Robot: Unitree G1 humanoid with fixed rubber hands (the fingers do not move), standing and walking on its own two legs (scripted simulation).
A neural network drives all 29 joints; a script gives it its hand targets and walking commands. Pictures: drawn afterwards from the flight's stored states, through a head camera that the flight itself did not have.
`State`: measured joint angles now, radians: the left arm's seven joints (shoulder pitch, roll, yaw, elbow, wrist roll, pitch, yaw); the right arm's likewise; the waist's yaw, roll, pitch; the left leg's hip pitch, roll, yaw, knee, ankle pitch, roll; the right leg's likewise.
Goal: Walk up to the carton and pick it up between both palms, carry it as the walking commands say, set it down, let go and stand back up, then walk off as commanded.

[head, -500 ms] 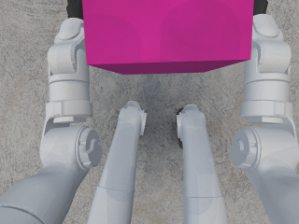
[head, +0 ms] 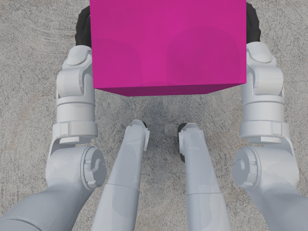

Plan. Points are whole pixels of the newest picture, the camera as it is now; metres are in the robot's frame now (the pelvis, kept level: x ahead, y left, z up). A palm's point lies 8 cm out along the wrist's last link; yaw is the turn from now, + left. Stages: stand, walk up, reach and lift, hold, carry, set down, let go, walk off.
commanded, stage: reach and lift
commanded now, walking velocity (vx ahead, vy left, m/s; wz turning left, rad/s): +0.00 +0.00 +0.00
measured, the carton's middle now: (165, 36) +0.51 +0.02 -0.11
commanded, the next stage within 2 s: none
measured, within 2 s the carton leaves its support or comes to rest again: neither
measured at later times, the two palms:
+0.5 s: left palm (66, 46) +0.44 +0.20 +0.00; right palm (261, 43) +0.46 -0.14 +0.00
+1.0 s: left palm (22, 25) +0.42 +0.19 +0.12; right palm out of the picture +0.45 -0.15 +0.11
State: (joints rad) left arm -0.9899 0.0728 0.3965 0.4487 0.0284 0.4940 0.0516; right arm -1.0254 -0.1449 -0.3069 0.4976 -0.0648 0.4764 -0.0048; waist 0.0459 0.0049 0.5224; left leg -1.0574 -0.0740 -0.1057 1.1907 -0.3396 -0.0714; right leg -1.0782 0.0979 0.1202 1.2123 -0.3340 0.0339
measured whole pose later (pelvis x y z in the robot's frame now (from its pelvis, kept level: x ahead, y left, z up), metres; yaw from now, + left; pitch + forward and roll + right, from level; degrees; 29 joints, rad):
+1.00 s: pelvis +0.09 +0.00 +0.11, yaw -1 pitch +5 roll +1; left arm -0.47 -0.09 0.40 0.49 0.17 0.54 -0.04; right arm -0.49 0.01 -0.33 0.53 -0.18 0.51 0.09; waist 0.06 0.02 0.01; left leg -0.43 -0.04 -0.12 0.57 -0.22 -0.03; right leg -0.46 0.06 0.15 0.60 -0.23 0.01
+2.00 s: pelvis +0.11 +0.02 +0.12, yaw -1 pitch -5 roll +0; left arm -0.28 -0.10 0.27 0.25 0.15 0.73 -0.03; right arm -0.26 0.04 -0.25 0.24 -0.15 0.72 0.07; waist 0.00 0.02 0.06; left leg -0.12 -0.04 -0.11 0.41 -0.20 -0.01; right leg -0.14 0.04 0.15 0.42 -0.19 0.02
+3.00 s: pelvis +0.12 +0.02 +0.13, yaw +0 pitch -7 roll +0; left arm -0.14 -0.09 0.22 0.13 0.11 0.76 -0.05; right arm -0.12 0.08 -0.22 0.10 -0.15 0.74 0.06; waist 0.01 0.02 0.06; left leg -0.06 -0.04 -0.11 0.38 -0.20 0.00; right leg -0.07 0.03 0.14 0.38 -0.20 0.02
